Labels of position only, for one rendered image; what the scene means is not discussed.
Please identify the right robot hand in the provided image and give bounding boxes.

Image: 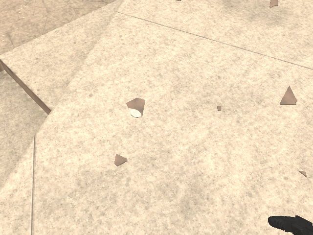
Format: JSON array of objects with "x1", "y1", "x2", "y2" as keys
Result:
[{"x1": 268, "y1": 215, "x2": 313, "y2": 235}]

